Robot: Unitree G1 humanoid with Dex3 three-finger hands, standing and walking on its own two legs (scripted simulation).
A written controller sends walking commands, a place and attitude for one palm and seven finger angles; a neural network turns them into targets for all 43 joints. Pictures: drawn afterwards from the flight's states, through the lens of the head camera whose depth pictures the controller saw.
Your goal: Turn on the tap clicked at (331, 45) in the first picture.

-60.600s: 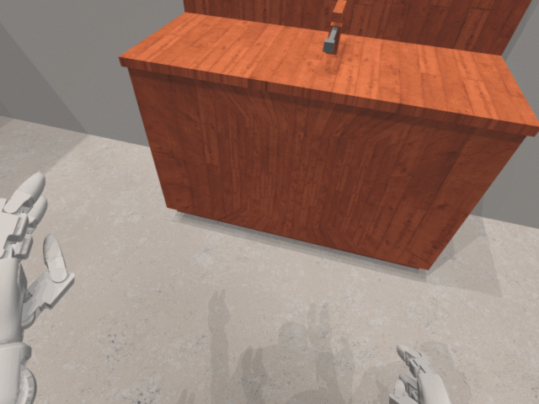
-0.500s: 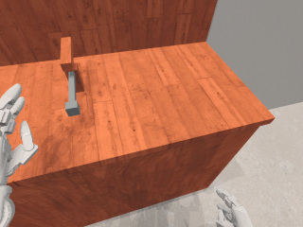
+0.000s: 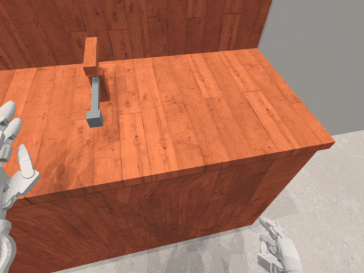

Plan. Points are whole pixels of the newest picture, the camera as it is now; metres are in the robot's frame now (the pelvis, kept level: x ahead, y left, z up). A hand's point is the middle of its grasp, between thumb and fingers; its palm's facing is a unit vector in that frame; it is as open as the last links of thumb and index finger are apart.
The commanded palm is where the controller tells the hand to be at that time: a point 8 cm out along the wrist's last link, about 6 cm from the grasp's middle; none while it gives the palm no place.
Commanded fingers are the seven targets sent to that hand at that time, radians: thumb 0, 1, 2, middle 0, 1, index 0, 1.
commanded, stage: look again from close up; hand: left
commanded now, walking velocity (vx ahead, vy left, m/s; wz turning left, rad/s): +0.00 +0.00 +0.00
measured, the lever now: (95, 118) +0.39 +0.23 +0.12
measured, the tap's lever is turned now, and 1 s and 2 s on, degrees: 0 0 0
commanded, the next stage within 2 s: shuffle to correct the standing spot in 0.20 s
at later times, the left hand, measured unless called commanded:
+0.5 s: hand (52, 186) +0.21 +0.23 +0.16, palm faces +0.41 -0.87 -0.29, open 7.4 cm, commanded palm +0.16 +0.25 +0.18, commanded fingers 0.00 0.90 0.90 -0.20 -0.30 -0.20 -0.30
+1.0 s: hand (104, 148) +0.28 +0.16 +0.17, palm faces +0.29 -0.85 -0.44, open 7.4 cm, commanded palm +0.22 +0.21 +0.18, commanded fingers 0.00 0.90 0.90 -0.20 -0.30 -0.20 -0.30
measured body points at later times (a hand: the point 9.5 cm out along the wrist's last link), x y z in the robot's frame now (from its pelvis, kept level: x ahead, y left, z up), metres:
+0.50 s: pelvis -0.01 -0.02 +0.00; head -0.01 -0.01 +0.45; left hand +0.18 +0.27 +0.17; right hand +0.15 -0.25 -0.08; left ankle +0.00 +0.09 -0.73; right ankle +0.06 -0.11 -0.73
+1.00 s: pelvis +0.04 -0.06 +0.00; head +0.08 -0.07 +0.45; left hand +0.26 +0.21 +0.19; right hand +0.20 -0.32 -0.09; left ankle +0.01 +0.08 -0.73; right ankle +0.06 -0.11 -0.73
